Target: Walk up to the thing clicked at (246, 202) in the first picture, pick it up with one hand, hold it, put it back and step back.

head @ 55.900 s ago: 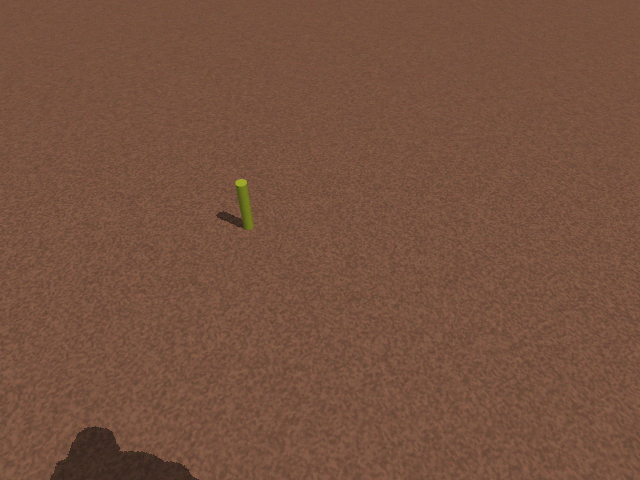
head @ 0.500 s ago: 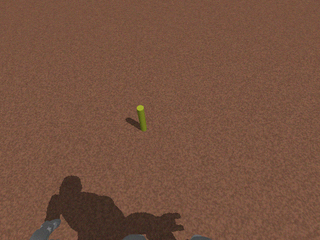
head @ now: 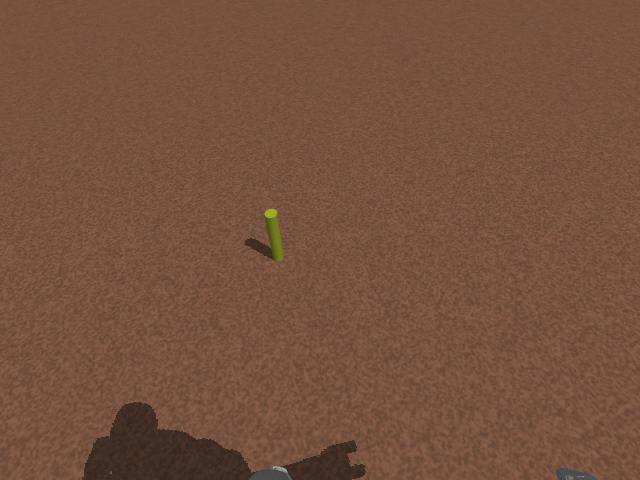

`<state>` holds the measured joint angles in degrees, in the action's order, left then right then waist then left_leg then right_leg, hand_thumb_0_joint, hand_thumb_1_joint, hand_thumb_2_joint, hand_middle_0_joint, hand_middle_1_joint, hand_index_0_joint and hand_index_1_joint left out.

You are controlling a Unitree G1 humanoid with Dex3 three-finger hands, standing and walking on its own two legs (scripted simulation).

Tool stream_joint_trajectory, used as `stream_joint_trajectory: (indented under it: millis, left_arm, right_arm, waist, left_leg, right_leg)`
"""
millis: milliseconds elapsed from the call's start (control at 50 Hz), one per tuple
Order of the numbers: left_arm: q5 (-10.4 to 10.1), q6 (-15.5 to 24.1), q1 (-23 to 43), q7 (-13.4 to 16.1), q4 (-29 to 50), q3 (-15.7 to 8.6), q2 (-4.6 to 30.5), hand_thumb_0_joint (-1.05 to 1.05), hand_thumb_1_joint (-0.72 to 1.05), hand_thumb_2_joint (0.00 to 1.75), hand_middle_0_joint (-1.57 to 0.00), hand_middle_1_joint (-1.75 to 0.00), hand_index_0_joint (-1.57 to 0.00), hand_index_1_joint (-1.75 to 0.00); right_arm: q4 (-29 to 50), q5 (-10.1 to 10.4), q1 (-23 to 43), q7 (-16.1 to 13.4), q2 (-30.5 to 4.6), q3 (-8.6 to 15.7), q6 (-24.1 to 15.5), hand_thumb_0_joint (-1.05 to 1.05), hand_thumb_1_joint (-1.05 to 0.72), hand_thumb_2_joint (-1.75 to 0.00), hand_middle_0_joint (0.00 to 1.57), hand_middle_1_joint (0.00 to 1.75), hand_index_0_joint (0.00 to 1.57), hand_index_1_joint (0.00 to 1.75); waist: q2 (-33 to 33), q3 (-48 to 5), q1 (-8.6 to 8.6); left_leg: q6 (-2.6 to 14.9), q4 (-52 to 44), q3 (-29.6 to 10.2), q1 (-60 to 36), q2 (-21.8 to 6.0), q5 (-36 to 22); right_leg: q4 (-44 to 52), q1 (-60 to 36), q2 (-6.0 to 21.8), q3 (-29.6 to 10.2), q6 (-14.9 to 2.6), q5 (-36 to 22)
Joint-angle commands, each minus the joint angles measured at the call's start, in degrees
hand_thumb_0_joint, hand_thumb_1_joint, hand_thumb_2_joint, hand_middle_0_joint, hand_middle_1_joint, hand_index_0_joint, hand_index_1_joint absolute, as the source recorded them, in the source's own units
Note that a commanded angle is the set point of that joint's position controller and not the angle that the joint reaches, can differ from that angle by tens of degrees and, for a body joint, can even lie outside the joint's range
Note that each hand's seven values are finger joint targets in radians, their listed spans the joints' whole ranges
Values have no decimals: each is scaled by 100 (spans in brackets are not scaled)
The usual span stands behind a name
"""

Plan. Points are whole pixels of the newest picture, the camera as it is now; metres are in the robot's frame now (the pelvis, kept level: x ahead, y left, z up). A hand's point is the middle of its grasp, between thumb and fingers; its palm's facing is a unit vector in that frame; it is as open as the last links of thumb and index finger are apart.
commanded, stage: step back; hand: left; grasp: from the side
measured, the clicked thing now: (274, 236) +1.03 +0.27 -0.64
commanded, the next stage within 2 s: stand in 0.90 s
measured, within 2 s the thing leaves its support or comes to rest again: neither
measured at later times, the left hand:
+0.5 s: hand out of the picture +0.05 +0.29 -0.13, palm faces +0.06 -0.92 -0.39, open 7.4 cm
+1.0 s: hand out of the picture +0.10 +0.31 -0.14, palm faces +0.13 -0.93 -0.35, open 7.4 cm
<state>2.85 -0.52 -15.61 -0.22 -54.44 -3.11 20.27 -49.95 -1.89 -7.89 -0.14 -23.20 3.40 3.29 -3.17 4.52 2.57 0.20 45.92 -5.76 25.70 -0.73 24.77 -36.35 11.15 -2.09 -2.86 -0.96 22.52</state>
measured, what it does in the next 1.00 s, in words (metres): steps on the spot: left foot, then right foot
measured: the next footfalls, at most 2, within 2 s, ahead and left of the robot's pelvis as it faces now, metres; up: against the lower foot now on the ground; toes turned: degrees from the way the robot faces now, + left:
left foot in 0.22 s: +0.02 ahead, +0.14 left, +0.00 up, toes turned +2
right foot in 0.52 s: +0.11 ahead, -0.10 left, +0.00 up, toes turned +4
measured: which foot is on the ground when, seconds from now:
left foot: up 0.00-0.20, down 0.22-0.56, up 0.58-0.80, down 0.82-1.00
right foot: down 0.00-0.28, up 0.30-0.50, down 0.52-1.00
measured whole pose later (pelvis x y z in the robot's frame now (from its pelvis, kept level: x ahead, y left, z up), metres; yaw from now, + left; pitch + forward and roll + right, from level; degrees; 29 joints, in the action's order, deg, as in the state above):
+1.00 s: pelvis +0.04 +0.03 +0.01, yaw +6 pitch -2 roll +0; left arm 0.0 0.6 -6.0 0.0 -60.3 -1.9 21.9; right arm -61.6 -1.2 -9.0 0.5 -19.0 1.3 -0.9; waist 1.5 4.6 1.0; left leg -0.4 30.8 -0.8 10.7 -0.1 17.8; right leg -30.9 13.3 2.8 0.8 1.7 15.1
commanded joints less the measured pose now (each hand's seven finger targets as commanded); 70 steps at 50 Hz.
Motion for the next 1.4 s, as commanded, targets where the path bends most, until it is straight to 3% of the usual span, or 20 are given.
stream_joint_trajectory:
  millis: [0, 40, 100, 200, 240, 260, 280, 360, 420, 480, 500, 540, 580, 740, 800, 840, 860, 920, 980, 1380]
  left_arm:
    - [-25, 309, 1160, 171, 713, -445, 1657, 0, 90, 90, -20, -30, -20, -30]
    - [-66, 346, 559, 167, 469, -443, 1528, 0, 90, 90, -20, -30, -20, -30]
    - [-6, 354, 213, 132, 439, -524, 1771, 0, 90, 90, -20, -30, -20, -30]
    - [-84, 225, 433, 73, 542, -397, 1631, 0, 90, 90, -20, -30, -20, -30]
    - [-132, 238, 308, 67, 571, -212, 1059, 0, 90, 90, -20, -30, -20, -30]
    - [-202, 236, 623, 84, 632, -225, 1080, 0, 90, 90, -20, -30, -20, -30]
    - [-130, 242, 859, 123, 592, -355, 1554, 0, 90, 90, -20, -30, -20, -30]
    - [-167, 307, 439, 11, 436, -302, 1358, 0, 90, 90, -20, -30, -20, -30]
    - [-186, 324, 499, 9, 317, -310, 1204, 0, 90, 90, -20, -30, -20, -30]
    - [-192, 385, 20, 99, 33, -328, 1110, 0, 90, 90, -20, -30, -20, -30]
    - [-172, 411, -122, 147, -57, -366, 1245, 0, 90, 90, -20, -30, -20, -30]
    - [-60, 441, 179, 207, 102, -480, 1853, 0, 90, 90, -20, -30, -20, -30]
    - [-56, 406, 1110, 162, 351, -452, 1872, 0, 90, 90, -20, -30, -20, -30]
    - [-122, 350, 1294, 136, 234, -386, 1622, 0, 90, 90, -20, -30, -20, -30]
    - [-209, 276, 1240, 124, 212, -261, 1318, 0, 90, 90, -20, -30, -20, -30]
    - [-325, 229, 1198, 121, 196, -166, 1033, 0, 90, 90, -20, -30, -20, -30]
    - [-327, 196, 1278, 134, 44, -212, 1185, 0, 90, 90, -20, -30, -20, -30]
    - [-308, 265, 1093, 54, -234, -100, 1101, 0, 90, 90, -20, -30, -20, -30]
    - [-301, 268, 1126, 62, -355, -50, 1139, 0, 90, 90, -20, -30, -20, -30]
    - [-236, 292, 1363, 70, -709, 82, 1227, 0, 90, 90, -20, -30, -20, -30]
  right_arm:
    - [183, 103, 107, 10, -1126, 301, -187, 0, -90, -90, 20, 30, 20, 30]
    - [137, 62, 44, 17, -825, 175, -246, 0, -90, -90, 20, 30, 20, 30]
    - [199, -5, 232, 88, -941, 189, -313, 0, -90, -90, 20, 30, 20, 30]
    - [-138, -31, -316, 114, -895, 312, -496, 0, -90, -90, 20, 30, 20, 30]
    - [-270, -81, -816, 58, -1264, 478, -572, 0, -90, -90, 20, 30, 20, 30]
    - [-227, -63, -864, 60, -1761, 551, -565, 0, -90, -90, 20, 30, 20, 30]
    - [-235, -25, -903, 86, -1951, 622, -547, 0, -90, -90, 20, 30, 20, 30]
    - [-97, -28, -470, 55, -1216, 401, -570, 0, -90, -90, 20, 30, 20, 30]
    - [-95, -13, -371, 63, -1222, 363, -539, 0, -90, -90, 20, 30, 20, 30]
    - [9, 97, 171, 44, -942, 204, -406, 0, -90, -90, 20, 30, 20, 30]
    - [29, 141, 141, 30, -696, 110, -379, 0, -90, -90, 20, 30, 20, 30]
    - [7, 167, -254, -52, -358, -21, -340, 0, -90, -90, 20, 30, 20, 30]
    - [-370, 116, -644, -82, -967, 211, -257, 0, -90, -90, 20, 30, 20, 30]
    - [-650, 58, -601, -17, -790, 128, -354, 0, -90, -90, 20, 30, 20, 30]
    - [-790, -34, -672, -61, -860, 210, -438, 0, -90, -90, 20, 30, 20, 30]
    - [-584, -21, -20, -84, -1344, 241, -496, 0, -90, -90, 20, 30, 20, 30]
    - [-561, 21, 290, -55, -1439, 220, -478, 0, -90, -90, 20, 30, 20, 30]
    - [-642, 119, 347, -36, -1021, 85, -618, 0, -90, -90, 20, 30, 20, 30]
    - [-817, 148, 256, -71, -1031, 72, -646, 0, -90, -90, 20, 30, 20, 30]
    - [-1029, 147, 741, -4, -856, -24, -487, 0, -90, -90, 20, 30, 20, 30]
  waist:
    - [818, 524, -326]
    - [1108, 195, -115]
    - [1441, 113, 146]
    - [1129, -238, -192]
    - [-229, -741, -357]
    - [-839, -544, -462]
    - [-529, -214, -583]
    - [-440, 36, -276]
    - [-675, -52, -332]
    - [-528, -309, 112]
    - [-171, -485, 205]
    - [1192, -504, 32]
    - [812, -169, -226]
    - [1285, -425, -236]
    - [821, -733, -331]
    - [-177, -762, -87]
    - [-362, -588, -91]
    - [7, -768, -55]
    - [-166, -899, -130]
    - [331, -541, -260]
  left_leg:
    - [-99, 964, -411, 137, 291, -285]
    - [-79, 658, -296, 127, 318, -302]
    - [-154, -173, 26, 326, 140, 64]
    - [53, -2308, 620, -1438, 369, -492]
    - [481, -2856, -1200, -2767, -704, -275]
    - [1153, -3167, -2773, -2669, -1706, 558]
    - [1615, -3308, -3046, -1838, -1964, 1242]
    - [1082, -2850, -1275, -1913, -1080, -601]
    - [1017, -2685, -974, -1200, -1042, -1413]
    - [630, -1677, -281, -480, -683, -1453]
    - [425, -1218, -180, -172, -448, -1166]
    - [36, 29, -189, 319, 446, 701]
    - [-3, 642, -149, -561, -1, 968]
    - [-60, -1014, 480, -920, 6, 35]
    - [48, -2236, 318, -1738, -70, -1698]
    - [649, -2443, -1168, -1402, -1264, -2320]
    - [932, -2425, -1129, -753, -1383, -1877]
    - [306, -2303, -389, -1380, -826, -2993]
    - [147, -2318, -177, -1712, -695, -3384]
    - [20, -3007, 128, -2087, -620, -2100]
  right_leg:
    - [1984, 1062, 1514, -1387, -823, 484]
    - [1754, 491, 1256, -1056, -630, -347]
    - [1763, -195, 1508, -1276, -816, 287]
    - [867, 275, 1400, -668, -698, -676]
    - [-1054, 1368, 615, 162, -233, -833]
    - [-1589, 2297, 110, 610, -72, 927]
    - [-1924, 2032, 458, -22, -116, 1224]
    - [-1229, 1982, 550, 196, -64, 464]
    - [-465, 909, 387, 455, 43, 96]
    - [992, -559, 156, 645, 26, -1138]
    - [1161, -1045, 305, 368, 5, -1389]
    - [2205, -680, 2159, -2293, -577, -296]
    - [2253, 778, 2502, -2480, -1288, 1011]
    - [1330, 331, 1709, -593, -815, -1329]
    - [296, 416, 1276, -49, -352, -2273]
    - [-185, 649, 447, 492, 31, -873]
    - [-116, 148, 363, 441, 10, 170]
    - [770, -482, 855, 16, -67, -1955]
    - [844, -634, 905, 6, -93, -2675]
    - [1980, -546, 990, -106, 28, -2052]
